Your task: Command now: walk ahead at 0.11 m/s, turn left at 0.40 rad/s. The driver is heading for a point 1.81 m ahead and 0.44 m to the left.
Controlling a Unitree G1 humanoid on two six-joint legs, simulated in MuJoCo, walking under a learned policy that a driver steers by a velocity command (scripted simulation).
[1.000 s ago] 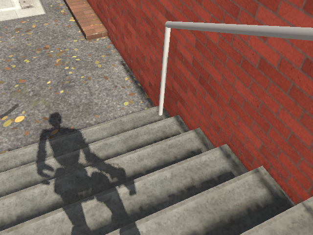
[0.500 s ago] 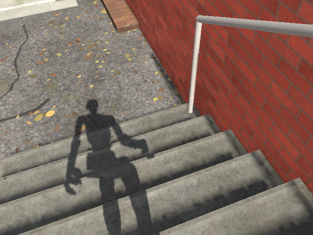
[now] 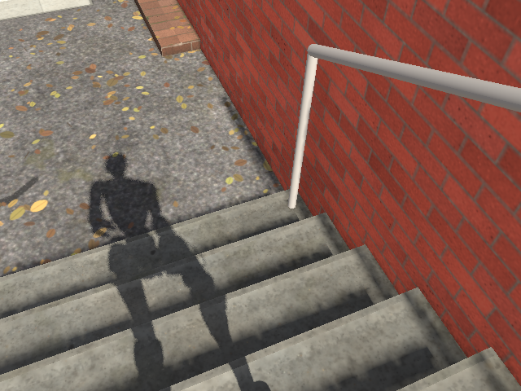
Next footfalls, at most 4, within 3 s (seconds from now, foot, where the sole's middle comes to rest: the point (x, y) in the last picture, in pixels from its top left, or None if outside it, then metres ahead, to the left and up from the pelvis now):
0.16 right None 0.22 -0.10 -0.91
0.68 left None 0.10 0.13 -0.91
1.04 right None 0.21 -0.05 -0.91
1.96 right None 0.53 0.10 -1.06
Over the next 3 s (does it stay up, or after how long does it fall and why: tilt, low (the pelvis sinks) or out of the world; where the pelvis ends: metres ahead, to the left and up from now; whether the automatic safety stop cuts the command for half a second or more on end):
stays up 0.90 0.40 -0.53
